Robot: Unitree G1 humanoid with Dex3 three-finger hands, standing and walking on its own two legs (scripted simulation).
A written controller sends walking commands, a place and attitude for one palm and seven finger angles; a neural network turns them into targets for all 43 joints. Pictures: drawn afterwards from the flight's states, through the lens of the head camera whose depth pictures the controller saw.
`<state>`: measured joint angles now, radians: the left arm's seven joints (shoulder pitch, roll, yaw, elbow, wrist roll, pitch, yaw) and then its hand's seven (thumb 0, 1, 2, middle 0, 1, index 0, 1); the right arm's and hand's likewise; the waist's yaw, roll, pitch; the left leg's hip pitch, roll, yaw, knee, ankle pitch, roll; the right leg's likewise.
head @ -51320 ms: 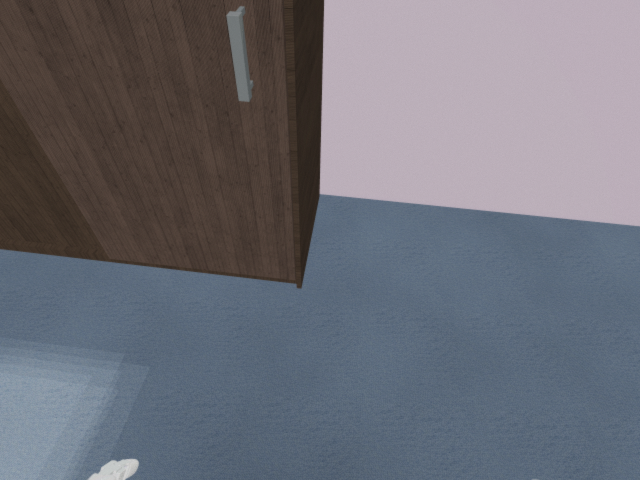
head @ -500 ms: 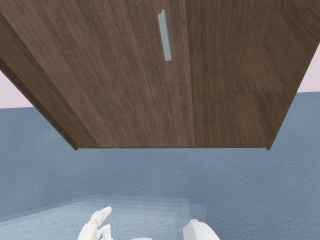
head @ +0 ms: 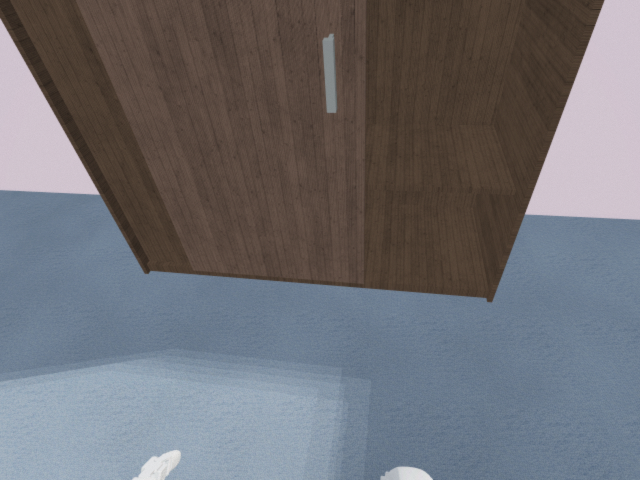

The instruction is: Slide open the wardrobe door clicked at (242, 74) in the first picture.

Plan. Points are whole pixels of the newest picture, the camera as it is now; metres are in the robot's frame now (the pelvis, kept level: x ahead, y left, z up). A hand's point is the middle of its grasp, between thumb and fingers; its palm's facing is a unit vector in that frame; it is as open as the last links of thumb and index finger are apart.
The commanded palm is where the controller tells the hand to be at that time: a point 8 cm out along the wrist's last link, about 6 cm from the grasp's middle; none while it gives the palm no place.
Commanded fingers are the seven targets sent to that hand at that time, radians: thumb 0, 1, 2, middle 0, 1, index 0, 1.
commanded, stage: stop stepping back and stand still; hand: right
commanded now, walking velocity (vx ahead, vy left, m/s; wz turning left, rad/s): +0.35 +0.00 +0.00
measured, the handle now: (331, 73) +1.01 +0.00 +0.12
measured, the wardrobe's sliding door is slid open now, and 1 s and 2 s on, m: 0.48 0.48 0.48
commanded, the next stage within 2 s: let the arm hang, fingers relaxed in 1.22 s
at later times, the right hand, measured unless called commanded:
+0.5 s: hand out of the picture +0.07 -0.30 +0.19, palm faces +0.59 +0.64 -0.50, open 7.4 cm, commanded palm +0.04 -0.32 +0.18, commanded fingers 0.00 -0.90 -0.90 0.20 0.30 0.20 0.30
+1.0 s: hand out of the picture +0.15 -0.33 +0.17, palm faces +0.46 +0.71 -0.54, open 7.4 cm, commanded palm +0.08 -0.35 +0.18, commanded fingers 0.00 -0.90 -0.90 0.20 0.30 0.20 0.30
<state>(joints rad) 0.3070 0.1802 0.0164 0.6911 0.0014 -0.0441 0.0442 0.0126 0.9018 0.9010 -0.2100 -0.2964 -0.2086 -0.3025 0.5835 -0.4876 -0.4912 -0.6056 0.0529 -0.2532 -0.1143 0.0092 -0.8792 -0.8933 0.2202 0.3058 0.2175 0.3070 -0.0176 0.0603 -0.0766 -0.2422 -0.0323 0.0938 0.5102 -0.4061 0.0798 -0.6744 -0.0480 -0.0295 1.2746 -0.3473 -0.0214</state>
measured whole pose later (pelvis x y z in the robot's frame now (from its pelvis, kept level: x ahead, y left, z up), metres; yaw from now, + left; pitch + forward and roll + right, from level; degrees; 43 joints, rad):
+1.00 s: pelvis -0.04 -0.04 +0.00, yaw -4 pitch +0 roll +1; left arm 0.22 0.19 0.00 0.62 -0.03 -0.09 0.02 0.01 0.90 0.90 -0.21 -0.30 -0.21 -0.30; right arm 0.59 -0.46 -0.49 -0.50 0.06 -0.24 -0.15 0.01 -0.89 -0.89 0.21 0.30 0.21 0.31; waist 0.02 -0.03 0.04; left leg -0.26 0.00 0.08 0.51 -0.25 0.02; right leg -0.28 -0.08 -0.13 0.58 -0.30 -0.01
